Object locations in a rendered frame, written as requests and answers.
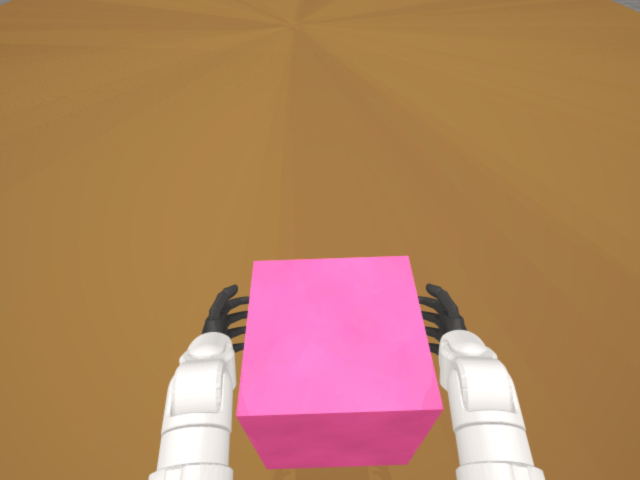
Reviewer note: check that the carton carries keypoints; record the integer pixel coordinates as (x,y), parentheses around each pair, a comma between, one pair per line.
(336,369)

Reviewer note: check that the robot right forearm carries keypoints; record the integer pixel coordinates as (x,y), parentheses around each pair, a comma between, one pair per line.
(485,412)

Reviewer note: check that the left robot hand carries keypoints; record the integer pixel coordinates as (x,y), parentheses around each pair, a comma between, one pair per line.
(218,320)

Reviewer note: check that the robot left forearm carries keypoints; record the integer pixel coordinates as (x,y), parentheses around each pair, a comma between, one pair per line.
(197,418)

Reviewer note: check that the right robot hand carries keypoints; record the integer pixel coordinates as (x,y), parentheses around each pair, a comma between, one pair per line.
(447,319)

